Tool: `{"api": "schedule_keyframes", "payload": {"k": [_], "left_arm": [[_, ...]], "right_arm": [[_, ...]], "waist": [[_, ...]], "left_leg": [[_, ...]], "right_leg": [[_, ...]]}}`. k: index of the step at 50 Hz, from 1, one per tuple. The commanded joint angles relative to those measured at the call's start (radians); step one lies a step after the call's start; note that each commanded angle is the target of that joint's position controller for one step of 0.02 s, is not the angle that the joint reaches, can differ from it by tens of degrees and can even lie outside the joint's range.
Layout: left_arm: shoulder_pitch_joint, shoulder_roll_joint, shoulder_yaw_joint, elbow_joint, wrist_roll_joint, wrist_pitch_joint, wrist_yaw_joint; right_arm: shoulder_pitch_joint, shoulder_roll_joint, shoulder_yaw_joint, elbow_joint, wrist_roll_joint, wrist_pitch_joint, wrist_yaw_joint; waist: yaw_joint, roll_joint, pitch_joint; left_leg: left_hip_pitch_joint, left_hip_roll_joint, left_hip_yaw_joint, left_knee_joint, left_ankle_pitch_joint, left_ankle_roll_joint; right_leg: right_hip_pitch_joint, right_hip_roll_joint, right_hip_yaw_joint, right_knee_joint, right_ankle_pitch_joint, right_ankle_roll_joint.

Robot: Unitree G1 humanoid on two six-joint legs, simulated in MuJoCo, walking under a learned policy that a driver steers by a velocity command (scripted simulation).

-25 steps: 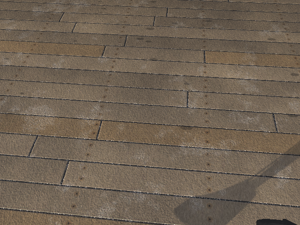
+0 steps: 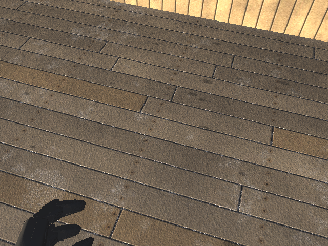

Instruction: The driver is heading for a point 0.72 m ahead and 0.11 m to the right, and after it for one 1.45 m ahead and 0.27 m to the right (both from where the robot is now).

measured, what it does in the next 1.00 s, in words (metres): walks ahead, turning right: right foot, then left foot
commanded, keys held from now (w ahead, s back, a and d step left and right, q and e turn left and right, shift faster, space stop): w+shift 0.40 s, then w+e+shift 0.16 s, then e+shift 0.44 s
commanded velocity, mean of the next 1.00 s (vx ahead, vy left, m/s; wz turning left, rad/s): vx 0.76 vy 0.00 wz -0.28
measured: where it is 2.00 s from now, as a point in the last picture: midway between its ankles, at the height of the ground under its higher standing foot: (150, 154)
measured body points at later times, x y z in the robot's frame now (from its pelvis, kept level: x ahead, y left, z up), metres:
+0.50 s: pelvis +0.44 -0.02 -0.02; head +0.47 -0.02 +0.43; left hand +0.31 +0.22 -0.14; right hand +0.75 -0.18 -0.05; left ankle +0.66 +0.12 -0.71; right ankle +0.20 -0.16 -0.73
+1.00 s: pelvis +0.78 -0.05 -0.02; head +0.82 -0.09 +0.42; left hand +1.02 +0.20 -0.09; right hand +0.86 -0.36 -0.14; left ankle +0.70 +0.14 -0.65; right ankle +0.89 -0.13 -0.73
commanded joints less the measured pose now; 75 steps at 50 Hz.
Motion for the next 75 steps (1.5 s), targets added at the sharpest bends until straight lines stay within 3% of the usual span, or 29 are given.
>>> {"api": "schedule_keyframes", "payload": {"k": [1, 2, 3, 4, 5, 7, 9, 12, 16, 21, 24, 26, 27, 28, 30, 31, 34, 36, 42, 46, 47, 48, 49, 52, 60, 71, 73, 74, 75], "left_arm": [[0.06, 0.171, 0.08, -0.056, -0.021, -0.025, 0.005], [0.264, 0.198, 0.095, -0.026, -0.028, -0.016, 0.012], [0.47, 0.253, 0.106, 0.01, -0.012, -0.007, 0.015], [0.527, 0.284, 0.116, 0.081, -0.006, -0.001, -0.011], [0.5, 0.162, 0.094, 0.065, -0.009, 0.004, -0.009], [0.445, 0.128, 0.082, 0.087, 0.019, 0.018, -0.005], [0.403, 0.076, 0.061, 0.115, 0.033, 0.016, -0.017], [0.362, 0.038, 0.047, 0.136, -0.008, 0.01, -0.028], [0.389, 0.106, 0.06, 0.166, -0.007, 0.002, -0.007], [0.53, 0.119, 0.051, 0.247, -0.032, 0.021, 0.004], [0.554, 0.158, 0.055, 0.283, -0.012, 0.052, 0.015], [0.477, 0.208, 0.06, 0.28, 0.019, 0.076, 0.018], [0.489, 0.117, 0.035, 0.237, 0.051, 0.069, 0.024], [0.662, -0.058, -0.012, 0.228, -0.015, 0.043, 0.01], [0.395, 0.116, 0.041, 0.187, -0.076, 0.037, 0.023], [0.296, 0.113, 0.044, 0.165, -0.042, 0.039, 0.026], [0.366, 0.052, 0.061, 0.162, -0.038, 0.105, 0.024], [0.334, 0.02, 0.054, 0.131, -0.033, 0.136, 0.021], [0.277, 0.087, 0.079, 0.098, 0.0, 0.143, -0.05], [0.508, 0.237, 0.161, 0.134, 0.002, 0.155, -0.04], [0.447, 0.298, 0.169, 0.127, -0.015, 0.151, -0.017], [0.296, 0.35, 0.15, 0.021, 0.027, 0.128, -0.018], [0.253, 0.333, 0.15, -0.041, 0.033, 0.108, -0.041], [0.184, 0.226, 0.127, -0.048, -0.018, 0.104, -0.028], [0.184, 0.191, 0.113, -0.066, 0.001, 0.159, 0.053], [0.133, 0.135, 0.079, -0.051, 0.007, 0.182, 0.026], [0.171, 0.1, 0.067, -0.031, 0.005, 0.173, 0.023], [0.274, 0.089, 0.065, -0.015, 0.022, 0.166, 0.02], [0.209, 0.144, 0.081, -0.027, 0.017, 0.159, 0.025]], "right_arm": [[0.027, -0.157, -0.04, -0.005, -0.026, 0.015, 0.001], [-0.029, -0.154, -0.03, -0.029, -0.053, 0.018, 0.011], [0.034, -0.063, -0.002, -0.046, -0.071, 0.008, 0.013], [0.163, 0.018, 0.033, -0.054, 0.008, -0.014, 0.02], [0.049, -0.081, 0.023, -0.047, 0.031, -0.016, 0.01], [-0.219, -0.106, 0.021, -0.107, -0.007, -0.032, 0.017], [-0.239, -0.059, 0.022, -0.131, -0.018, -0.04, 0.029], [-0.212, -0.03, 0.032, -0.116, -0.013, -0.018, 0.033], [-0.374, -0.029, 0.048, -0.18, -0.04, -0.039, 0.041], [-0.567, -0.031, 0.044, -0.24, -0.021, -0.061, 0.069], [-0.516, -0.106, 0.003, -0.261, -0.018, -0.063, 0.064], [-0.158, -0.181, -0.038, -0.194, 0.0, -0.042, 0.033], [0.074, -0.265, -0.061, -0.142, -0.017, -0.026, 0.009], [0.083, -0.282, -0.062, -0.12, -0.035, -0.04, 0.034], [-0.016, -0.117, -0.027, -0.107, -0.057, -0.035, 0.022], [-0.066, -0.121, -0.027, -0.094, -0.069, -0.038, 0.024], [-0.237, -0.037, -0.017, -0.073, -0.071, -0.054, 0.025], [-0.351, -0.062, -0.023, -0.072, -0.044, -0.058, 0.021], [-0.373, -0.182, -0.061, -0.061, 0.0, -0.04, -0.014], [-0.388, -0.193, -0.067, -0.074, 0.016, 0.008, -0.015], [-0.324, -0.092, -0.039, -0.077, -0.032, 0.018, -0.003], [-0.135, -0.062, -0.023, -0.079, -0.056, 0.019, 0.011], [-0.1, -0.154, -0.028, -0.084, -0.039, 0.013, 0.018], [-0.309, -0.17, -0.035, -0.099, -0.052, 0.026, -0.011], [-0.34, -0.113, -0.027, -0.064, -0.039, 0.065, -0.014], [-0.315, -0.116, -0.026, -0.073, -0.039, 0.03, 0.008], [-0.287, -0.145, -0.03, -0.071, -0.064, 0.022, 0.01], [-0.319, -0.215, -0.041, -0.09, -0.077, 0.03, 0.003], [-0.289, -0.177, -0.032, -0.072, -0.085, 0.032, 0.003]], "waist": [[0.104, 0.15, -0.053], [0.225, 0.151, -0.204], [0.249, -0.04, -0.386], [0.186, -0.501, -0.479], [0.237, -0.296, -0.31], [0.251, 0.05, -0.053], [0.163, 0.011, -0.001], [0.105, -0.021, 0.054], [0.131, 0.008, 0.118], [0.199, -0.004, 0.149], [0.119, -0.09, 0.042], [-0.103, -0.148, -0.156], [-0.143, 0.0, -0.358], [-0.007, 0.399, -0.604], [-0.041, 0.219, -0.26], [-0.017, 0.066, -0.128], [0.136, 0.125, -0.052], [0.18, 0.144, 0.049], [0.177, 0.082, -0.054], [0.315, 0.019, -0.148], [0.23, -0.268, -0.046], [0.065, -0.394, -0.156], [0.097, -0.244, -0.348], [0.101, 0.029, -0.151], [0.113, -0.015, -0.189], [0.133, -0.114, -0.116], [0.128, -0.02, -0.106], [0.202, 0.2, -0.117], [0.146, 0.26, -0.087]], "left_leg": [[-0.058, 0.236, -0.089, 0.124, 0.787, 0.068], [-0.133, 0.214, -0.048, 0.352, 0.878, 0.043], [-0.404, 0.124, 0.013, 0.729, 0.583, 0.014], [-0.745, 0.017, 0.099, 1.023, -0.062, -0.04], [-0.868, 0.105, 0.102, 1.065, -0.012, -0.022], [-0.89, 0.157, 0.159, 1.002, 0.068, -0.014], [-0.836, 0.213, 0.165, 0.887, 0.116, -0.008], [-0.837, 0.257, 0.191, 0.791, 0.145, -0.028], [-0.829, 0.263, 0.25, 0.502, 0.441, -0.069], [-0.622, 0.179, 0.319, 0.168, 0.646, -0.057], [-0.486, 0.098, 0.333, 0.136, 0.473, -0.034], [-0.069, 0.125, 0.312, 0.18, 0.376, 0.0], [0.33, 0.372, 0.044, 0.28, 0.229, 0.023], [0.583, 0.584, -0.514, 0.046, -0.305, 0.189], [0.306, 0.516, -0.29, -0.066, 0.022, 0.092], [0.098, 0.481, -0.084, -0.046, 0.518, 0.076], [-0.228, 0.436, 0.163, -0.113, 0.738, 0.091], [-0.359, 0.449, 0.272, -0.177, 0.78, 0.093], [-0.243, 0.382, 0.487, -0.092, 0.738, 0.022], [-0.272, 0.334, 0.507, 0.435, 0.795, -0.07], [-0.439, 0.188, 0.507, 0.727, -0.01, -0.135], [-0.696, 0.023, 0.343, 1.052, -0.343, -0.185], [-0.716, 0.046, 0.161, 1.107, -0.26, -0.162], [-0.716, 0.133, 0.137, 0.87, -0.025, -0.116], [-0.582, 0.118, 0.167, 0.613, 0.112, -0.204], [-0.375, 0.14, 0.227, 0.162, 0.179, -0.154], [-0.222, 0.247, 0.143, -0.042, 0.459, -0.098], [-0.157, 0.413, -0.018, -0.026, 0.709, 0.001], [-0.222, 0.498, -0.129, -0.061, 0.694, 0.135]], "right_leg": [[0.282, 0.036, -0.069, -0.014, -0.123, -0.07], [0.536, -0.013, -0.049, 0.049, -0.177, -0.117], [0.922, -0.183, 0.205, 0.124, -0.385, -0.209], [1.122, -0.379, 0.788, -0.144, -0.853, -0.343], [1.03, -0.351, 0.812, -0.216, -0.979, -0.288], [0.76, -0.257, 0.494, -0.218, -0.637, -0.248], [0.616, -0.187, 0.356, -0.254, -0.494, -0.25], [0.492, -0.159, 0.257, -0.32, -0.419, -0.261], [0.395, -0.131, 0.105, -0.406, -0.21, -0.252], [0.48, -0.139, -0.016, -0.456, -0.01, -0.217], [0.656, -0.183, 0.013, -0.251, 0.5, -0.182], [0.526, -0.161, -0.011, 0.18, 0.664, -0.137], [0.237, -0.085, -0.012, 0.545, 0.245, -0.122], [-0.055, 0.063, 0.05, 0.896, -0.548, -0.092], [-0.196, -0.021, 0.038, 0.974, -0.493, -0.08], [-0.14, -0.055, 0.012, 0.918, -0.493, -0.067], [0.016, -0.124, 0.001, 0.809, -0.513, -0.033], [0.003, -0.144, -0.025, 0.667, -0.504, -0.004], [0.211, -0.059, -0.128, 0.225, -0.011, -0.06], [0.529, 0.081, -0.191, 0.144, -0.11, -0.16], [0.546, 0.004, 0.002, 0.051, 0.323, -0.203], [0.678, -0.205, 0.528, 0.002, 0.48, -0.426], [0.726, -0.292, 0.741, -0.167, 0.107, -0.477], [0.48, -0.167, 0.535, -0.181, -0.271, -0.312], [0.371, -0.081, 0.328, -0.114, 0.03, -0.261], [0.383, -0.071, 0.398, -0.033, -0.008, -0.232], [0.322, 0.007, 0.334, 0.042, -0.211, -0.139], [0.239, 0.14, 0.198, 0.19, -0.583, -0.075], [0.173, 0.168, 0.11, 0.27, -0.7, -0.022]]}}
